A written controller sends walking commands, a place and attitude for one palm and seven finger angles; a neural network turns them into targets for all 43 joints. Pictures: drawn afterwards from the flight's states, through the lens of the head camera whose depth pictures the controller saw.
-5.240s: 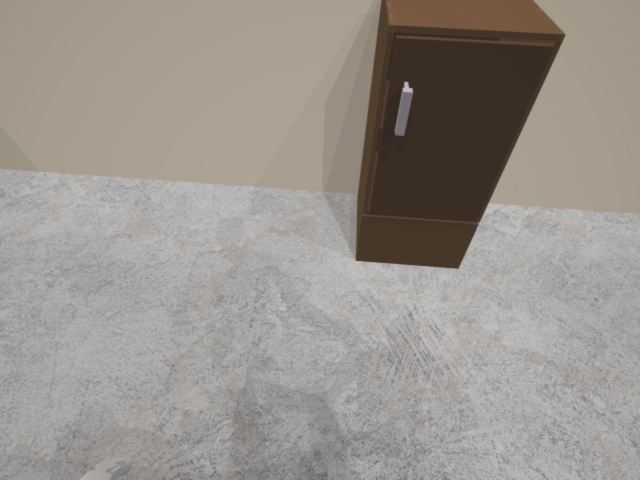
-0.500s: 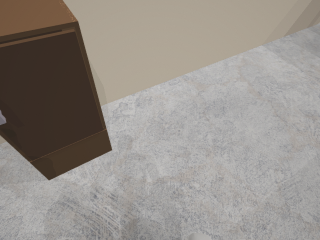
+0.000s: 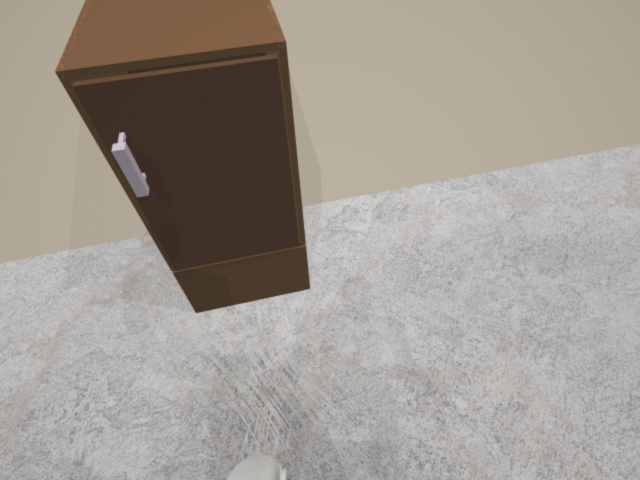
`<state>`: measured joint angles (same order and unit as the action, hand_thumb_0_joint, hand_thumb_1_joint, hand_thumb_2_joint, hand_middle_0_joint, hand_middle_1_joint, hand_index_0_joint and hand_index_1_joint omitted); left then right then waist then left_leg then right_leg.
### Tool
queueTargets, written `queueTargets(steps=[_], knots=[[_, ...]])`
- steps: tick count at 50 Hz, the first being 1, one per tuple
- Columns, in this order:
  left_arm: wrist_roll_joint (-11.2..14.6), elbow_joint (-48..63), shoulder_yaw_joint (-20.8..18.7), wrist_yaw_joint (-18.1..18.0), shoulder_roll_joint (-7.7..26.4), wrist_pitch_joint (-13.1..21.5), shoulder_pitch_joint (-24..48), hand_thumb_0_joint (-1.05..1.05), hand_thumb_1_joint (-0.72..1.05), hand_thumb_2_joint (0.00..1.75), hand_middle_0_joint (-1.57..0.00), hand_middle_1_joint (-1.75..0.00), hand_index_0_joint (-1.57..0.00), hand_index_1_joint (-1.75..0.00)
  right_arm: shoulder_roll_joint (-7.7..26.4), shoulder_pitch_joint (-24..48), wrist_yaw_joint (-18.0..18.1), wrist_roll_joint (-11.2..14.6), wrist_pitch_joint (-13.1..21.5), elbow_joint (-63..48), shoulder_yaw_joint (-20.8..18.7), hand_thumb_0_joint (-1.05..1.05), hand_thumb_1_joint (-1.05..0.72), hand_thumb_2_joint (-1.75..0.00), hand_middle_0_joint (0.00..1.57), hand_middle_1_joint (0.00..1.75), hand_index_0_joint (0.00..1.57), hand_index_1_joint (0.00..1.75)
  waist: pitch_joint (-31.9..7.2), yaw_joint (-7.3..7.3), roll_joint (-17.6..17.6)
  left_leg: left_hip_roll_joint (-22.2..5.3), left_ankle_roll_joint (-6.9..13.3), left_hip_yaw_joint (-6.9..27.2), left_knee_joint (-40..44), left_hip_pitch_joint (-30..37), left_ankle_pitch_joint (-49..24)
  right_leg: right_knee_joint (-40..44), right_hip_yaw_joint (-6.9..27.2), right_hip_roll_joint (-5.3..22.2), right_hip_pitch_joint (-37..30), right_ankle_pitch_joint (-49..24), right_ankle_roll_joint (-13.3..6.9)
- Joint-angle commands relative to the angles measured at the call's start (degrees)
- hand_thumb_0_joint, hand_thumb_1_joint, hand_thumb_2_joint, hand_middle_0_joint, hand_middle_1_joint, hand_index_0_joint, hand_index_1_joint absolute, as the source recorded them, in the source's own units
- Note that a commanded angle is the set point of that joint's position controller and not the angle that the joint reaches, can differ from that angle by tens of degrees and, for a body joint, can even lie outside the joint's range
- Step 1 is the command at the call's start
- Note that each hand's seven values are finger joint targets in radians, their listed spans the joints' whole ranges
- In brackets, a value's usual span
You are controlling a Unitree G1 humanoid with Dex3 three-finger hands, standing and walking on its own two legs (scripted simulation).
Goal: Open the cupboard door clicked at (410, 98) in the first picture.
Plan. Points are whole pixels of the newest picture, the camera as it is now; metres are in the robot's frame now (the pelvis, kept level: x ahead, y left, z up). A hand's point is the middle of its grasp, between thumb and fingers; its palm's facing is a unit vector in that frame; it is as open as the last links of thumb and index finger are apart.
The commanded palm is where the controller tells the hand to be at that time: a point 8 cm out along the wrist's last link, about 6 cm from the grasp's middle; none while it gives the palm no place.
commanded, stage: turn to face it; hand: left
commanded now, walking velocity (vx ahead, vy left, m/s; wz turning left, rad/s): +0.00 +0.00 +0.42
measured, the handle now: (132, 164) +0.71 +0.43 -0.05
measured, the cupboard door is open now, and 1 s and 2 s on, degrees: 0 0 0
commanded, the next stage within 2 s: take the last steps up to it in 0.38 s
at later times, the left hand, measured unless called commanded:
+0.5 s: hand out of the picture +0.04 +0.28 -0.16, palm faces +0.20 -0.95 -0.24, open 7.4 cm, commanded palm none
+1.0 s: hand out of the picture -0.06 +0.19 -0.16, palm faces +0.35 -0.92 -0.16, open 7.4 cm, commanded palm none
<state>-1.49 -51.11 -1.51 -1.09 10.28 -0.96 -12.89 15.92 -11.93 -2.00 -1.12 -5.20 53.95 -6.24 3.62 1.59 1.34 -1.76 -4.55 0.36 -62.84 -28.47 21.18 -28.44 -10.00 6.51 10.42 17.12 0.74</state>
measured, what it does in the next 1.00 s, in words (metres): steps on the spot, turning left: left foot, then right foot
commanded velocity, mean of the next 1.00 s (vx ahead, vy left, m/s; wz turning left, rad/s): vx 0.16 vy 0.01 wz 0.17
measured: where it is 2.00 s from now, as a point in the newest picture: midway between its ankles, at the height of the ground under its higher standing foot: outside the picture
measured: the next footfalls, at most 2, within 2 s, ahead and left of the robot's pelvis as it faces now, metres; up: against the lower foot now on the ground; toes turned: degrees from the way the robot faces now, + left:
left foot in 0.16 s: +0.02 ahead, +0.15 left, +0.00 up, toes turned +10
right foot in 0.64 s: +0.06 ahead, -0.06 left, +0.00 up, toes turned +7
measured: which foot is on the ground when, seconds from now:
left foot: up 0.00-0.14, down 0.16-0.64, up 0.66-1.00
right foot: down 0.00-0.16, up 0.18-0.62, down 0.64-1.00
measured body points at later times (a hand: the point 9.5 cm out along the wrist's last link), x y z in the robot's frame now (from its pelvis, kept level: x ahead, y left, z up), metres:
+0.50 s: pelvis +0.00 +0.06 +0.00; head +0.02 +0.07 +0.45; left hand +0.03 +0.33 -0.14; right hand +0.12 -0.16 -0.14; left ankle -0.02 +0.14 -0.74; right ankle +0.02 -0.09 -0.69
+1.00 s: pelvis +0.07 +0.07 +0.00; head +0.08 +0.06 +0.45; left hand -0.08 +0.24 -0.15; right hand +0.14 -0.17 -0.15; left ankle +0.09 +0.23 -0.69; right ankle +0.02 -0.07 -0.74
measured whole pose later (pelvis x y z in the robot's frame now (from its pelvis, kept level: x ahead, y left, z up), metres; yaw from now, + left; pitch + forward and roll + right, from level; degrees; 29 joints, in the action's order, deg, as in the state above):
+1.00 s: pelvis +0.07 +0.07 +0.00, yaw +16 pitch -1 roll -1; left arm -1.8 -64.4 -0.9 -0.7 6.2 3.1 -27.7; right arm 12.0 -16.6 -1.8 -1.3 -2.0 61.4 -4.6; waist 1.3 -1.1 1.8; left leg -6.1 -1.2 -2.1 -51.3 -30.3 10.7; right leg -17.1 -9.1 2.2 -0.8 16.6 0.6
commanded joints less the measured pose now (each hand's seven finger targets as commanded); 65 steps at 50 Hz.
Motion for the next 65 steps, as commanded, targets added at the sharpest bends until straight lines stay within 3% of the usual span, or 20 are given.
queueTargets(steps=[1,6,7,8,9,16,24,30,31,32,33,34,40,52,54,55,56,57,60,65], knots=[[-0.3,2.3,-3.9,-0.8,13.9,1.2,-3.7,0.00,0.90,0.90,-0.20,-0.30,-0.20,-0.30,1.4,7.8,0.2,0.2,2.2,-6.4,1.2,0.00,-0.90,-0.90,0.20,0.30,0.20,0.30,-3.0,-4.40,-12.7,-0.2,-0.2,-4.2,13.1,-0.7,4.3,6.0,7.6,14.0,-6.4,-27.0,-7.7],[0.3,1.2,-4.5,-0.5,14.9,0.6,-3.2,0.00,0.90,0.90,-0.20,-0.30,-0.20,-0.30,2.8,1.8,0.7,0.4,3.5,-4.7,1.4,0.00,-0.90,-0.90,0.20,0.30,0.20,0.30,-7.6,-1.89,-13.3,1.8,2.1,-7.1,35.0,15.3,-7.2,-4.5,2.5,11.9,-4.5,-32.4,-3.0],[0.8,1.7,-4.1,-0.3,13.5,0.4,-3.0,0.00,0.90,0.90,-0.20,-0.30,-0.20,-0.30,6.2,-1.7,0.8,0.2,4.2,-3.9,0.6,0.00,-0.90,-0.90,0.20,0.30,0.20,0.30,-10.9,0.25,-5.6,-2.4,3.7,-3.0,40.0,26.0,-19.3,-12.9,0.3,9.8,2.3,-25.8,0.0],[1.2,3.9,-3.3,0.0,9.2,0.2,-2.4,0.00,0.90,0.90,-0.20,-0.30,-0.20,-0.30,12.6,-5.0,1.2,-0.1,4.7,-3.8,-0.8,0.00,-0.90,-0.90,0.20,0.30,0.20,0.30,-12.9,2.06,13.4,-18.1,10.1,16.2,40.3,36.6,-42.0,-25.3,-1.0,2.2,19.4,6.9,4.2],[0.8,4.9,-2.2,-0.4,7.7,-0.2,1.2,0.00,0.90,0.90,-0.20,-0.30,-0.20,-0.30,14.4,-8.3,1.7,0.4,4.3,-2.4,-1.1,0.00,-0.90,-0.90,0.20,0.30,0.20,0.30,-13.1,3.65,14.8,-23.0,16.2,18.8,39.6,33.6,-57.7,-31.5,4.9,0.8,21.2,21.8,4.1],[0.9,-0.3,-2.6,0.3,8.0,-0.9,0.6,0.00,0.90,0.90,-0.20,-0.30,-0.20,-0.30,6.9,0.6,3.4,0.1,5.0,-2.9,1.5,0.00,-0.90,-0.90,0.20,0.30,0.20,0.30,-6.1,-0.58,6.8,-12.1,13.3,6.8,40.9,26.3,-48.1,-32.3,8.0,-0.1,18.4,7.8,4.3],[1.0,0.3,-2.0,-0.3,6.4,-1.0,4.1,0.00,0.90,0.90,-0.20,-0.30,-0.20,-0.30,5.7,-1.5,3.3,-0.3,4.7,-1.2,1.6,0.00,-0.90,-0.90,0.20,0.30,0.20,0.30,-4.8,0.09,6.4,-12.4,14.8,11.6,42.7,23.9,-40.7,-20.7,8.2,-2.0,13.1,8.3,4.1],[0.4,-2.8,-1.8,0.5,5.2,1.2,-2.8,0.00,0.90,0.90,-0.20,-0.30,-0.20,-0.30,4.1,-1.0,2.9,-0.2,5.1,0.6,1.9,0.00,-0.90,-0.90,0.20,0.30,0.20,0.30,-3.9,-3.37,3.9,-8.5,12.1,13.5,41.7,12.2,-4.6,1.6,5.7,-4.6,-4.4,-0.1,2.1],[-0.1,-3.9,-2.2,0.4,7.0,1.9,-5.7,0.00,0.90,0.90,-0.20,-0.30,-0.20,-0.30,1.9,-1.4,2.7,0.1,5.3,0.9,2.2,0.00,-0.90,-0.90,0.20,0.30,0.20,0.30,-3.3,-4.51,-1.8,-4.5,9.5,10.3,35.5,5.9,2.1,7.7,9.2,-1.4,-11.5,0.3,1.3],[-0.8,-4.8,-3.0,-0.1,11.4,2.5,-8.6,0.00,0.90,0.90,-0.20,-0.30,-0.20,-0.30,-2.3,-2.4,2.5,0.7,5.6,0.0,3.1,0.00,-0.90,-0.90,0.20,0.30,0.20,0.30,-2.3,-5.38,-16.5,2.8,6.0,1.9,22.2,-5.4,8.8,15.1,25.3,11.0,-17.1,11.3,-2.9],[-0.3,-4.5,-3.5,-0.2,14.5,2.4,-11.5,0.00,0.90,0.90,-0.20,-0.30,-0.20,-0.30,-0.3,1.1,2.2,0.1,5.3,-2.2,2.6,0.00,-0.90,-0.90,0.20,0.30,0.20,0.30,1.5,-7.31,-17.5,2.9,5.1,1.0,11.8,-10.3,13.1,21.2,36.0,19.9,-11.7,17.5,-7.9],[0.0,-4.1,-3.3,-0.4,13.6,2.3,-11.0,0.00,0.90,0.90,-0.20,-0.30,-0.20,-0.30,1.2,2.9,1.6,-0.5,5.1,-2.7,1.9,0.00,-0.90,-0.90,0.20,0.30,0.20,0.30,4.4,-6.74,-11.1,1.0,5.4,2.8,6.2,-11.2,10.1,23.5,35.0,20.0,-5.9,24.9,-9.8],[0.5,-5.3,-1.4,-0.1,5.1,4.7,-7.4,0.00,0.90,0.90,-0.20,-0.30,-0.20,-0.30,-2.2,-5.5,0.6,-0.6,4.2,3.6,1.5,0.00,-0.90,-0.90,0.20,0.30,0.20,0.30,6.6,-0.70,-8.2,-2.0,3.8,0.1,-0.8,-6.4,-9.9,22.7,13.6,8.7,1.5,5.9,-4.8],[-0.3,-13.0,-1.6,-0.4,5.8,5.1,-17.3,0.00,0.90,0.90,-0.20,-0.30,-0.20,-0.30,-4.9,5.0,0.0,0.0,6.9,0.8,2.9,0.00,-0.90,-0.90,0.20,0.30,0.20,0.30,4.0,-4.56,-10.7,-2.6,4.8,-7.0,25.1,1.4,-5.6,14.7,9.7,10.5,-5.9,-14.3,-7.7],[-0.1,-13.1,-1.8,-0.4,5.8,4.6,-15.7,0.00,0.90,0.90,-0.20,-0.30,-0.20,-0.30,-3.4,-2.6,0.6,-0.2,7.7,3.3,2.6,0.00,-0.90,-0.90,0.20,0.30,0.20,0.30,1.0,-0.70,-8.8,-0.3,5.5,-8.8,32.4,15.0,-8.7,5.8,6.9,8.1,-1.1,-16.9,-5.9],[0.2,-13.2,-1.5,-0.3,4.5,4.5,-15.7,0.00,0.90,0.90,-0.20,-0.30,-0.20,-0.30,-0.5,-10.7,1.2,-0.4,8.3,6.0,2.1,0.00,-0.90,-0.90,0.20,0.30,0.20,0.30,-4.0,2.49,-2.3,-1.3,5.9,-6.9,36.2,26.6,-10.7,-6.1,4.2,5.1,2.1,-18.1,-4.3],[0.9,-12.5,-1.1,0.0,1.3,4.3,-18.5,0.00,0.90,0.90,-0.20,-0.30,-0.20,-0.30,6.0,-18.1,2.1,-1.0,8.9,7.8,0.6,0.00,-0.90,-0.90,0.20,0.30,0.20,0.30,-11.3,4.11,13.0,-15.8,9.8,11.0,38.7,39.2,-14.2,-22.3,-0.1,-1.6,13.5,0.1,-1.2],[0.9,-10.7,-0.6,0.1,0.7,4.2,-16.6,0.00,0.90,0.90,-0.20,-0.30,-0.20,-0.30,8.9,-22.5,2.8,-0.2,8.4,8.9,0.4,0.00,-0.90,-0.90,0.20,0.30,0.20,0.30,-13.7,4.84,17.8,-23.7,13.4,22.5,45.6,41.8,-18.8,-34.8,3.6,-5.1,21.1,17.5,-0.7],[0.5,-10.8,-1.4,0.5,0.7,3.6,-8.7,0.00,0.90,0.90,-0.20,-0.30,-0.20,-0.30,2.2,-11.1,3.6,-0.1,8.5,6.8,1.9,0.00,-0.90,-0.90,0.20,0.30,0.20,0.30,-1.4,2.00,3.7,-20.2,13.4,12.5,48.7,24.7,-17.8,-42.6,8.8,1.0,23.2,6.7,-1.6],[0.0,-12.0,-1.7,0.8,-1.4,1.7,-11.9,0.00,0.90,0.90,-0.20,-0.30,-0.20,-0.30,-2.8,-7.7,4.0,0.1,10.1,6.3,3.4,0.00,-0.90,-0.90,0.20,0.30,0.20,0.30,-0.6,-2.63,5.1,-14.8,11.5,-1.0,50.4,18.6,-33.0,-36.7,8.2,0.9,17.5,-1.7,0.5]])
